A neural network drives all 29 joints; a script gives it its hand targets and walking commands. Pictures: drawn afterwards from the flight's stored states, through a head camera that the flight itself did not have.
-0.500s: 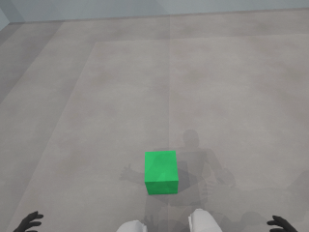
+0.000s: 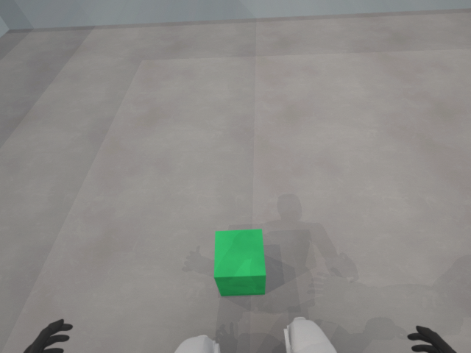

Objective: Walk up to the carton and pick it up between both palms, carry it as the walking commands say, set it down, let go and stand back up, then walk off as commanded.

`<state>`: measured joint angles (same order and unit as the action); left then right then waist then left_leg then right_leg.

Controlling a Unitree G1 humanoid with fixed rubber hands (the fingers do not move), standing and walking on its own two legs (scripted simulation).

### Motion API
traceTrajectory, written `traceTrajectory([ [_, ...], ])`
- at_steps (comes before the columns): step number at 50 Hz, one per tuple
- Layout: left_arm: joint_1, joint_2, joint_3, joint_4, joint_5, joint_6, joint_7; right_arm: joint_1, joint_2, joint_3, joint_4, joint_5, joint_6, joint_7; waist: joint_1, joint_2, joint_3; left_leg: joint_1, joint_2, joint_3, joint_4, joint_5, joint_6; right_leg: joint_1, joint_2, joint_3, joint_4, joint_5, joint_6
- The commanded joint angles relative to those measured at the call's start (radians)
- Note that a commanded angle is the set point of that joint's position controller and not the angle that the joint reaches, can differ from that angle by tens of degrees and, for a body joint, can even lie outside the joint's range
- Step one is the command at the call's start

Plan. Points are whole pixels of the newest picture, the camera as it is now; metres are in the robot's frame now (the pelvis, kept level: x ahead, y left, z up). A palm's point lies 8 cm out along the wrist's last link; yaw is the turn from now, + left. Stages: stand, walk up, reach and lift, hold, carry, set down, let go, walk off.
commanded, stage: walk up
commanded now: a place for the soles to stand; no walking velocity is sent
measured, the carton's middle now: (240, 263) +0.48 +0.02 -0.60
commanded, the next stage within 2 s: reach and lift in 0.40 s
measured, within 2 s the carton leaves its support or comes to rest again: neither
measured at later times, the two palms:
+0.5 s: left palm (50, 346) +0.16 +0.32 -0.04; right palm out of the picture +0.10 -0.33 -0.09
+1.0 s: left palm (104, 279) +0.27 +0.26 -0.06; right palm (396, 291) +0.22 -0.29 -0.11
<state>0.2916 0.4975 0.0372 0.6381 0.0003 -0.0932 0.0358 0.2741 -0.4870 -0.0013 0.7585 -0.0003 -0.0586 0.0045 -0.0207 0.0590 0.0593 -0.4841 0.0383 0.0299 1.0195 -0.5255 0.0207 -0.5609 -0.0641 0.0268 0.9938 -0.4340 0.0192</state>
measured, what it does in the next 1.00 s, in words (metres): stands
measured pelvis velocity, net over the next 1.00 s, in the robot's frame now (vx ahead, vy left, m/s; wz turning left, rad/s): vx -0.01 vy -0.01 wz -0.01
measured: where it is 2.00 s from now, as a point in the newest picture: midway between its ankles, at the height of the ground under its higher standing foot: outside the picture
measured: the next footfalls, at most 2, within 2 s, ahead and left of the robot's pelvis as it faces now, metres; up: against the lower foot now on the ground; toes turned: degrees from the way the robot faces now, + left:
none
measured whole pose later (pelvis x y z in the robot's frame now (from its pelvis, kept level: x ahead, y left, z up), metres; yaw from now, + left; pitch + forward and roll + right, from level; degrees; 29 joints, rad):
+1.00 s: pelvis -0.01 -0.01 +0.00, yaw -1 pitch +7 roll +1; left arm -0.20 0.33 0.14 0.61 0.02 0.04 -0.02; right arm -0.11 -0.36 -0.07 0.56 0.00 0.06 -0.03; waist -0.02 0.06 0.26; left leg -0.62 0.05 0.03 1.01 -0.49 -0.02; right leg -0.71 -0.05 0.03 0.99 -0.39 0.04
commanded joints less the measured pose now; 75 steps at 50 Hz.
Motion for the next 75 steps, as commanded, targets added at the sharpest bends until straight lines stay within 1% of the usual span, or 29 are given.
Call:
traceTrajectory([
  [1,0.016,0.272,0.084,0.014,0.005,0.008,0.006,-0.029,-0.175,-0.091,-0.041,-0.018,-0.019,-0.01,0.019,-0.201,-0.152,-0.015,0.001,-0.014,-0.139,0.033,0.036,0.189,-0.17,0.374,-0.301,0.291,-0.264],
  [3,-0.091,0.186,0.054,-0.012,0.003,0.023,-0.003,0.065,-0.228,-0.123,-0.003,-0.03,-0.03,-0.011,-0.064,-0.013,-0.113,0.179,0.115,-0.231,-0.385,-0.064,0.108,-0.087,-0.015,0.107,-0.061,0.198,-0.125],
  [4,-0.066,0.152,0.05,-0.018,0.005,0.025,0.001,0.058,-0.27,-0.132,-0.012,-0.034,-0.026,-0.013,-0.043,0.126,-0.057,0.216,0.237,-0.46,-0.55,-0.155,0.171,-0.223,0.068,-0.018,0.066,0.067,-0.077],
  [6,-0.108,0.197,0.059,-0.016,0.006,0.016,0.002,0.018,-0.318,-0.135,-0.021,-0.03,-0.029,-0.015,-0.028,0.074,-0.019,0.172,0.337,-0.529,-0.519,0.124,0.256,-0.197,0.007,-0.028,0.029,-0.075,-0.065],
  [8,0.029,0.178,0.059,0.036,0.003,-0.01,-0.004,-0.037,-0.248,-0.107,-0.032,-0.024,-0.022,-0.014,0.031,0.0,-0.115,0.06,0.199,-0.242,-0.311,0.352,0.17,0.1,0.017,-0.023,-0.144,0.203,-0.089],
  [10,0.108,0.236,0.08,0.055,0.016,-0.018,-0.006,-0.082,-0.159,-0.09,-0.059,-0.012,-0.011,-0.01,0.062,-0.249,-0.176,-0.134,0.012,-0.004,-0.01,0.237,0.051,0.323,-0.063,0.249,-0.268,0.285,-0.18],
  [12,0.086,0.307,0.092,0.032,0.012,-0.005,-0.002,-0.067,-0.182,-0.087,-0.065,-0.013,-0.01,-0.01,0.061,-0.224,-0.157,-0.2,-0.008,-0.001,-0.011,-0.024,0.014,0.318,-0.208,0.527,-0.37,0.206,-0.306],
  [14,0.016,0.304,0.083,0.029,0.008,0.012,-0.003,-0.021,-0.19,-0.098,-0.035,-0.024,-0.012,-0.008,0.025,-0.221,-0.097,-0.066,-0.001,-0.029,-0.124,-0.052,0.04,0.175,-0.171,0.479,-0.371,0.041,-0.265],
  [16,-0.088,0.219,0.067,-0.017,0.01,0.026,-0.005,0.102,-0.216,-0.113,0.02,-0.034,-0.025,-0.013,-0.047,-0.102,-0.116,0.129,0.074,-0.192,-0.356,-0.135,0.097,-0.042,-0.06,0.254,-0.178,0.012,-0.166],
  [17,-0.117,0.169,0.046,-0.024,0.005,0.03,-0.011,0.129,-0.288,-0.134,0.013,-0.032,-0.03,-0.017,-0.097,0.065,-0.084,0.22,0.205,-0.442,-0.565,-0.273,0.14,-0.218,0.069,0.014,0.045,0.0,-0.088],
  [18,-0.14,0.16,0.055,-0.021,0.017,0.028,-0.005,0.093,-0.304,-0.144,0.005,-0.031,-0.032,-0.017,-0.068,0.05,-0.015,0.223,0.357,-0.617,-0.644,-0.189,0.225,-0.299,0.053,-0.04,0.098,-0.105,-0.063],
  [20,-0.071,0.181,0.06,0.016,0.004,0.021,-0.004,0.027,-0.3,-0.127,0.014,-0.035,-0.033,-0.018,-0.013,0.108,0.0,0.198,0.33,-0.517,-0.566,0.071,0.24,-0.235,-0.002,-0.012,0.038,-0.082,-0.059],
  [21,-0.362,-0.092,0.109,-0.334,-0.043,0.041,-0.025,-0.324,-0.064,-0.203,-0.337,-0.09,0.004,-0.003,0.037,0.067,0.294,-0.234,-0.046,-0.102,-0.42,-0.002,-0.046,0.033,0.113,-0.086,-0.252,-0.012,0.016],
  [22,-0.283,-0.026,0.181,-0.271,0.014,0.055,-0.043,-0.353,-0.067,-0.226,-0.362,-0.11,0.03,0.019,0.065,0.115,0.246,-0.243,-0.079,0.023,-0.418,-0.029,-0.048,0.167,0.144,-0.093,-0.323,-0.026,-0.018],
  [23,-0.24,0.006,0.184,-0.264,0.003,0.062,-0.049,-0.314,-0.089,-0.265,-0.358,-0.13,0.032,0.02,0.016,-0.022,0.147,-0.187,-0.064,0.01,-0.422,-0.04,-0.061,0.197,0.155,-0.081,-0.328,-0.015,-0.011],
  [26,-0.296,0.042,0.224,-0.226,0.099,0.062,-0.068,-0.222,-0.058,-0.28,-0.358,-0.129,0.065,0.012,0.021,-0.11,0.051,-0.084,-0.081,0.085,-0.37,0.035,-0.036,0.284,0.151,-0.078,-0.345,0.029,0.016],
  [29,-0.201,0.042,0.249,-0.166,0.12,0.094,-0.067,-0.142,-0.03,-0.243,-0.358,-0.128,0.103,0.005,0.015,-0.2,-0.001,-0.015,-0.1,0.079,-0.32,0.124,-0.037,0.243,0.147,-0.067,-0.333,0.079,0.018],
  [35,-0.331,-0.021,0.177,-0.228,0.07,0.097,-0.052,-0.292,0.011,-0.271,-0.33,-0.099,0.093,0.008,-0.026,-0.044,-0.155,-0.084,-0.078,0.011,-0.22,0.239,-0.052,0.223,0.144,-0.059,-0.192,0.266,0.005],
  [43,-0.491,-0.02,0.144,-0.163,0.021,0.109,-0.035,-0.454,0.024,-0.254,-0.295,-0.066,0.105,-0.033,-0.039,-0.132,-0.237,-0.239,-0.091,-0.009,-0.15,0.3,-0.037,0.146,0.138,-0.067,-0.098,0.381,0.042],
  [48,-0.568,-0.024,0.171,-0.083,0.017,0.127,-0.039,-0.525,0.109,-0.163,-0.218,0.006,0.113,-0.057,0.029,-0.139,-0.32,-0.311,-0.102,-0.012,-0.122,0.331,-0.035,0.075,0.124,-0.037,-0.077,0.405,0.056],
  [49,-0.602,-0.031,0.14,-0.084,0.005,0.131,-0.036,-0.55,0.056,-0.208,-0.272,-0.009,0.125,-0.06,-0.03,-0.131,-0.389,-0.28,-0.104,-0.009,-0.118,0.338,-0.027,0.098,0.136,-0.046,-0.055,0.432,0.034],
  [50,-0.583,-0.02,0.176,-0.05,0.02,0.123,-0.031,-0.568,0.095,-0.165,-0.234,0.008,0.119,-0.052,0.04,-0.096,-0.35,-0.343,-0.106,-0.002,-0.116,0.339,-0.033,0.052,0.117,-0.047,-0.033,0.432,0.042],
  [51,-0.657,-0.053,0.136,-0.041,-0.022,0.122,-0.043,-0.626,0.113,-0.185,-0.307,0.027,0.11,-0.058,-0.037,-0.149,-0.438,-0.333,-0.108,-0.012,-0.108,0.372,-0.015,0.054,0.123,-0.05,-0.051,0.493,0.038],
  [52,-0.606,-0.007,0.186,-0.001,-0.016,0.125,-0.048,-0.617,0.111,-0.148,-0.312,0.039,0.109,-0.074,0.031,-0.221,-0.531,-0.389,-0.114,0.009,-0.088,0.356,-0.013,0.161,0.113,-0.015,-0.034,0.552,0.043],
  [61,-0.829,0.007,0.212,0.039,-0.056,0.124,-0.053,-0.809,0.135,-0.183,-0.273,0.045,0.126,-0.095,-0.024,-0.185,-0.681,-0.521,-0.123,0.009,-0.067,0.432,-0.025,0.053,0.109,-0.021,0.012,0.653,0.033],
  [65,-1.014,0.058,0.243,-0.07,-0.059,0.136,-0.043,-0.908,0.118,-0.183,-0.255,0.098,0.143,-0.096,0.021,-0.04,-0.843,-0.446,-0.119,0.011,-0.048,0.496,-0.053,-0.083,0.114,-0.041,0.012,0.575,0.023],
  [67,-1.036,0.022,0.213,-0.024,-0.076,0.153,-0.044,-0.954,0.078,-0.246,-0.206,0.062,0.151,-0.097,-0.052,-0.088,-0.87,-0.491,-0.124,0.012,-0.055,0.481,-0.057,-0.086,0.122,-0.063,0.012,0.589,0.025],
  [69,-1.024,0.055,0.258,-0.002,-0.075,0.157,-0.045,-0.997,0.089,-0.246,-0.239,0.059,0.147,-0.118,0.008,-0.115,-0.941,-0.511,-0.128,0.022,-0.034,0.544,-0.054,-0.038,0.117,-0.055,0.041,0.661,0.02],
  [75,-1.143,0.037,0.263,0.107,-0.08,0.184,-0.066,-1.151,0.183,-0.213,-0.222,0.104,0.18,-0.126,0.026,-0.175,-0.963,-0.738,-0.14,0.055,-0.046,0.475,-0.022,0.043,0.101,-0.023,0.04,0.724,0.032],
])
